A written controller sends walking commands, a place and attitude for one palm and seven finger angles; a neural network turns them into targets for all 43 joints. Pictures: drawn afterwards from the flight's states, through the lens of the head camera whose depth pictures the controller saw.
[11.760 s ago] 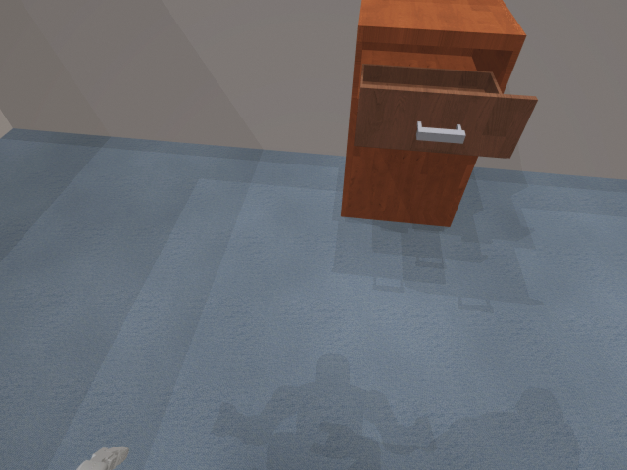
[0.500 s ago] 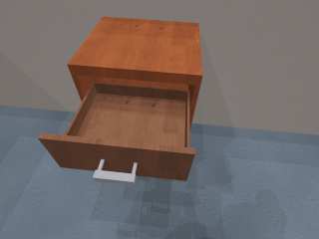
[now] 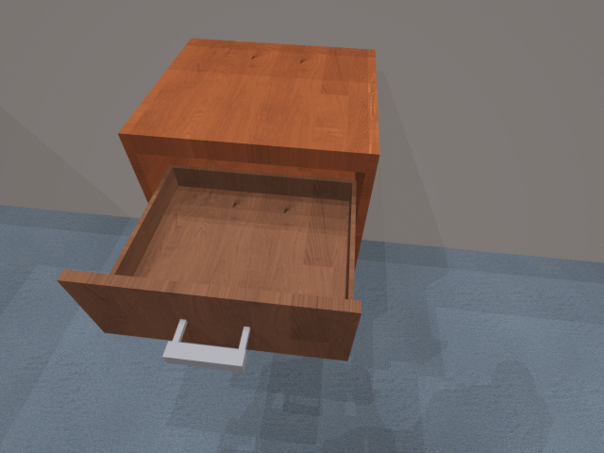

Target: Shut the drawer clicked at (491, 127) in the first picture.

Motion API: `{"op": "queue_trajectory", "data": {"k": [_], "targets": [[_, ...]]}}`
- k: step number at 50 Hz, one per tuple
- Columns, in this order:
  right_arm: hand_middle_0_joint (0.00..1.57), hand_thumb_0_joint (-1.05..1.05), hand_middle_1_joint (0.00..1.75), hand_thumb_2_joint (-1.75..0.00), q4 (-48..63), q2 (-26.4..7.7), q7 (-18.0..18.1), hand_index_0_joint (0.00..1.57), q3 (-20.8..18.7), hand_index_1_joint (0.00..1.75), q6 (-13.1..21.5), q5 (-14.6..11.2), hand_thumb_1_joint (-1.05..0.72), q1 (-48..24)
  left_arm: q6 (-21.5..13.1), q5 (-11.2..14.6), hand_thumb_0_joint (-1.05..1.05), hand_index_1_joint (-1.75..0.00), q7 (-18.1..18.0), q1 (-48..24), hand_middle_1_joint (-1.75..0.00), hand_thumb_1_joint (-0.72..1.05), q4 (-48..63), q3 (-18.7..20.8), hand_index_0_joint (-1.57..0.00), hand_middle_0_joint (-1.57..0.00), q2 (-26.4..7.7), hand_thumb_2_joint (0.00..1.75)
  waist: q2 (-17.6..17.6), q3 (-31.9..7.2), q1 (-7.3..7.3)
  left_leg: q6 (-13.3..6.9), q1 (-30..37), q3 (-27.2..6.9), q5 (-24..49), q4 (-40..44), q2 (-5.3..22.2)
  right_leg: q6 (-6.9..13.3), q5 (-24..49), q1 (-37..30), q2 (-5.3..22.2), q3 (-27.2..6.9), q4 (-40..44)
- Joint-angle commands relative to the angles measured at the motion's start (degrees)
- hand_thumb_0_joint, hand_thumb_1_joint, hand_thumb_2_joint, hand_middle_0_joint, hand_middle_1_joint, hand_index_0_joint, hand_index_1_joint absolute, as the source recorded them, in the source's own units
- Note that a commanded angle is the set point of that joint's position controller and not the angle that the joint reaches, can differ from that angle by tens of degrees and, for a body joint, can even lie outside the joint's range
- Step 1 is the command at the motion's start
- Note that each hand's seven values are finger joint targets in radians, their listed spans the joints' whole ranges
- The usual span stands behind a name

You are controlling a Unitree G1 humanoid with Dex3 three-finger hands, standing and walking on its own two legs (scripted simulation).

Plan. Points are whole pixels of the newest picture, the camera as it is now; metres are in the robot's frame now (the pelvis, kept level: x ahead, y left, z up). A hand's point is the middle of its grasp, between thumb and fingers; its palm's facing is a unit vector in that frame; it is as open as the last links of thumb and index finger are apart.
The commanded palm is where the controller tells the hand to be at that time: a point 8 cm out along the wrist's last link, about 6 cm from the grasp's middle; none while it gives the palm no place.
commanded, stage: come to a stop and stand still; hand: left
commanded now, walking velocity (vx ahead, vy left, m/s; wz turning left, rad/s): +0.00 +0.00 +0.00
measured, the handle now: (209, 342) +0.29 +0.17 -0.08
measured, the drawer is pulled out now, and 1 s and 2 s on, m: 0.30 0.30 0.30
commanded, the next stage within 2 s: look again from close up in 0.70 s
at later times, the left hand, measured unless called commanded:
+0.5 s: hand out of the picture +0.01 +0.14 -0.17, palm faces +0.02 -0.98 -0.21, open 7.4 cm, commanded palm none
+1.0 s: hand out of the picture -0.01 +0.12 -0.17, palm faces +0.03 -0.98 -0.19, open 7.4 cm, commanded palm none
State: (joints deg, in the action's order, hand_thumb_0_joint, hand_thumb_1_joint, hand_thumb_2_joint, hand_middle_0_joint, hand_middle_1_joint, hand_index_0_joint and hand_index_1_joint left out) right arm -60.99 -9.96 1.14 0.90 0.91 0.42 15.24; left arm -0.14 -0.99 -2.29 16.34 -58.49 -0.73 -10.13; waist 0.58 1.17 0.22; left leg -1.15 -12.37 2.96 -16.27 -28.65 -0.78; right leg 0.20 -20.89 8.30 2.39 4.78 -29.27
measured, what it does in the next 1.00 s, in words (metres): stands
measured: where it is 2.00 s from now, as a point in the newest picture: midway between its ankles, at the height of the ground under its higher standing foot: outside the picture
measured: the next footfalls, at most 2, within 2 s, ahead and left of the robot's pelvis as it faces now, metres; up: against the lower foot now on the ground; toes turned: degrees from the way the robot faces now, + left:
none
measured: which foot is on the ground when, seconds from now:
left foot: down 0.00-1.00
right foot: down 0.00-1.00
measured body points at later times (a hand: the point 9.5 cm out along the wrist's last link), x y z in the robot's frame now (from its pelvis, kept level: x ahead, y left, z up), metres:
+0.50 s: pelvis +0.00 -0.03 +0.00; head +0.02 -0.04 +0.45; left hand +0.01 +0.20 -0.15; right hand +0.02 -0.26 -0.16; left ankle -0.01 +0.11 -0.74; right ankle -0.06 -0.11 -0.74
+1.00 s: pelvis -0.01 -0.05 +0.00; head +0.01 -0.05 +0.45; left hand -0.01 +0.18 -0.15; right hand -0.01 -0.26 -0.16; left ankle -0.01 +0.11 -0.74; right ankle -0.06 -0.11 -0.74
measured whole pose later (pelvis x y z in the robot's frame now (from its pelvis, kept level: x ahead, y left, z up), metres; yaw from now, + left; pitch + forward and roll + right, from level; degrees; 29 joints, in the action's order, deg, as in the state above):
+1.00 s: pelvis -0.01 -0.05 +0.00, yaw +0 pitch -1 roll +1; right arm -65.6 -8.0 1.5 1.2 0.7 0.2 15.5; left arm -0.6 -0.7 -2.0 17.5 -61.0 -1.0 -9.1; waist 1.0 2.5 0.6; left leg 2.8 -10.5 1.0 -13.5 -25.0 2.8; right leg 4.2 -18.8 6.3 -1.6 6.5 -25.7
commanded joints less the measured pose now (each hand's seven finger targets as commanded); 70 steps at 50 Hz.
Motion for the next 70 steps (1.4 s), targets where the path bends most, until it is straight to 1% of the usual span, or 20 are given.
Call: {"op": "queue_trajectory", "data": {"k": [1,3,4,9,14,16,17,23,25,30,31,32,40,43,46,48,60,68,69,70], "targets": [[0.2,0.0,0.3,-0.9,1.9,-5.5,0.2,0.2,-1.1,0.3,0.8,0.0,-0.9,2.5,-0.9,0.3,0.0,-0.3,-0.4,3.1,-0.3,0.9,2.0,1.4,-0.2,-0.2,-6.4,0.9,0.0,0.2,0.02,-1.4,2.4,-5.5,18.6,3.7,6.3,2.1,18.4,2.0,4.9,-5.0,5.0],[0.2,0.0,0.3,-0.9,1.6,-5.7,0.2,0.2,-1.1,0.3,0.8,0.0,-0.9,2.5,-0.8,0.3,0.0,-0.3,-0.3,3.0,-0.3,0.9,1.9,1.4,-0.2,-0.2,-6.6,0.9,-1.0,0.5,0.17,-1.5,2.3,-5.7,18.8,4.0,6.3,1.9,17.7,1.9,4.7,-4.8,5.1],[0.2,0.0,0.3,-0.9,1.4,-5.4,0.2,0.2,-1.1,0.3,0.8,0.0,-0.9,2.5,-0.8,0.3,0.0,-0.3,-0.3,3.1,-0.3,0.9,1.9,1.4,-0.2,-0.2,-6.4,0.9,-0.3,0.5,0.13,-1.4,2.3,-5.6,18.3,4.0,6.4,2.0,17.5,1.9,4.7,-4.9,5.4],[0.2,0.0,0.3,-0.9,0.7,-5.1,0.3,0.2,-1.1,0.3,0.8,0.0,-0.9,2.2,-1.0,0.4,0.0,-0.3,-0.3,3.2,-0.3,0.9,1.5,1.4,-0.2,-0.2,-6.4,0.9,-0.8,0.3,0.17,-1.2,3.1,-5.3,19.5,3.9,6.4,2.2,20.6,1.2,5.0,-5.1,6.0],[0.2,0.0,0.3,-0.9,0.0,-4.9,0.3,0.2,-1.0,0.3,0.7,-0.1,-0.9,2.2,-1.0,0.4,0.0,-0.3,-0.2,3.3,-0.3,0.9,1.1,1.3,-0.2,-0.2,-6.5,0.9,-0.4,0.6,0.15,-0.9,3.2,-4.8,17.5,4.3,6.5,2.3,20.4,1.2,5.0,-5.3,6.9],[0.2,0.0,0.3,-0.9,-0.3,-4.8,0.3,0.2,-1.0,0.3,0.7,-0.1,-0.9,2.3,-1.2,0.4,0.0,-0.3,-0.3,3.5,-0.3,0.9,0.9,1.3,-0.2,-0.2,-6.5,0.9,0.3,-0.7,0.15,-0.7,3.8,-4.6,18.5,4.0,6.6,2.4,23.5,0.0,5.3,-5.3,6.8],[0.2,0.0,0.3,-0.9,-0.5,-4.7,0.3,0.2,-1.0,0.3,0.7,-0.1,-0.9,2.0,-1.2,0.5,0.0,-0.3,-0.2,3.2,-0.3,0.9,0.9,1.3,-0.2,-0.2,-6.6,0.9,0.1,0.2,0.27,-0.7,3.5,-4.6,18.6,4.4,6.5,2.4,24.1,0.2,5.1,-5.2,6.8],[0.2,0.0,0.3,-0.9,-1.0,-4.5,0.4,0.2,-0.9,0.3,0.6,-0.2,-0.9,1.9,-1.4,0.5,0.0,-0.3,-0.3,4.0,-0.3,0.9,0.4,1.2,-0.2,-0.2,-6.4,0.9,0.7,0.0,0.32,-0.3,3.6,-4.0,17.9,4.0,6.5,2.3,27.1,-0.4,5.5,-5.7,7.2],[0.2,0.0,0.3,-0.9,-1.2,-4.2,0.4,0.2,-0.9,0.3,0.5,-0.2,-0.9,2.2,-1.3,0.5,0.0,-0.3,-0.3,4.0,-0.3,0.9,0.4,1.3,-0.2,-0.2,-6.4,0.9,1.4,0.8,0.21,-0.1,2.9,-3.8,16.2,4.1,6.5,2.4,26.7,-0.4,5.5,-5.6,7.7],[0.2,0.0,0.3,-0.9,-1.8,-3.9,0.5,0.2,-0.8,0.3,0.5,-0.2,-0.9,2.3,-1.3,0.5,0.0,-0.3,-0.3,4.3,-0.3,0.9,0.1,1.2,-0.2,-0.2,-6.3,0.9,-0.1,1.0,0.21,0.1,3.1,-3.7,15.7,4.3,6.5,2.3,25.8,-0.1,5.4,-6.0,8.2],[0.2,0.0,0.3,-0.9,-1.9,-3.8,0.5,0.2,-0.8,0.3,0.4,-0.2,-0.9,2.4,-1.3,0.5,0.0,-0.3,-0.3,4.2,-0.3,0.9,0.0,1.2,-0.2,-0.2,-6.2,0.9,0.5,1.4,0.23,0.1,2.9,-3.7,15.3,4.5,6.6,2.4,25.2,0.1,5.4,-5.7,8.3],[0.2,0.0,0.3,-0.9,-2.1,-3.6,0.5,0.2,-0.7,0.3,0.5,-0.2,-0.9,2.3,-1.2,0.5,0.0,-0.3,-0.2,4.0,-0.3,0.9,-0.1,1.2,-0.2,-0.2,-6.2,0.9,-0.7,2.2,0.27,0.0,2.9,-3.6,15.7,5.0,6.6,2.4,24.7,0.4,5.1,-5.7,8.5],[0.2,0.0,0.3,-0.9,-2.5,-3.5,0.5,0.2,-0.7,0.3,0.4,-0.2,-0.9,3.0,-1.2,0.5,0.0,-0.3,-0.2,4.5,-0.3,0.9,-0.4,1.1,-0.2,-0.2,-5.7,0.9,0.5,1.9,0.3,0.2,2.6,-3.8,13.6,4.9,6.6,2.4,22.6,0.6,5.2,-6.0,9.3],[0.2,0.0,0.3,-0.9,-2.7,-3.2,0.5,0.2,-0.6,0.3,0.5,-0.2,-0.9,3.1,-1.1,0.5,0.0,-0.3,-0.1,4.6,-0.3,0.9,-0.6,1.1,-0.2,-0.2,-5.7,0.9,-0.9,2.7,0.41,0.1,2.3,-3.8,13.2,5.2,6.6,2.4,20.0,1.2,5.0,-5.9,9.7],[0.2,0.0,0.3,-0.9,-2.8,-3.1,0.5,0.2,-0.6,0.3,0.4,-0.2,-0.9,3.4,-1.2,0.6,0.0,-0.3,-0.1,4.8,-0.3,0.9,-0.8,1.0,-0.2,-0.2,-5.5,0.9,0.4,2.2,0.23,0.2,2.4,-3.8,12.6,5.0,6.6,2.5,20.4,1.1,5.1,-6.1,9.9],[0.2,0.0,0.3,-0.9,-2.9,-3.1,0.5,0.2,-0.6,0.3,0.5,-0.2,-0.9,3.6,-1.2,0.6,0.0,-0.3,0.0,4.9,-0.3,0.9,-0.8,0.9,-0.2,-0.2,-5.3,0.9,-0.7,2.4,0.37,0.1,2.6,-3.9,13.1,5.3,6.7,2.6,20.0,1.5,5.0,-6.1,9.7],[0.2,0.0,0.3,-0.9,-3.5,-2.2,0.6,0.2,-0.6,0.3,0.7,-0.2,-0.9,4.7,-1.3,0.6,0.0,-0.3,-0.1,5.7,-0.3,0.9,-1.4,1.0,-0.2,-0.2,-4.4,0.9,0.5,2.5,0.34,0.1,2.1,-3.9,13.0,5.3,6.8,2.7,19.6,1.5,4.9,-5.9,9.6],[0.2,0.0,0.3,-0.9,-3.9,-1.9,0.7,0.2,-0.6,0.3,0.7,-0.3,-0.9,5.1,-1.2,0.6,0.0,-0.3,0.0,5.8,-0.3,0.9,-1.4,0.9,-0.2,-0.2,-4.2,0.9,-0.9,3.7,0.46,0.0,1.5,-4.0,12.4,5.5,6.7,2.8,17.6,2.4,4.6,-5.9,10.0],[0.2,0.0,0.3,-0.9,0.7,-3.0,0.6,0.2,-1.2,0.3,1.1,-0.3,-0.9,-3.0,-3.2,-0.4,0.0,-0.3,-2.3,11.1,-0.3,0.9,-4.5,2.1,-0.2,-0.2,-5.4,0.9,2.1,4.6,2.94,2.1,-7.1,-0.4,6.9,-11.1,4.6,-3.3,57.6,-0.1,9.7,-13.0,10.2],[0.2,0.0,0.3,-0.9,20.7,-15.0,3.0,0.2,-2.3,0.3,11.5,-2.7,-0.9,-1.3,-16.4,13.1,0.0,-0.32,-0.1,-29.7,-0.32,0.9,84.0,2.6,-0.22,-0.22,-15.1,0.9,-12.2,-22.7,-5.07,-1.9,10.9,-1.0,14.4,-0.2,0.4,0.7,46.4,-5.2,6.0,-9.6,3.4]]}}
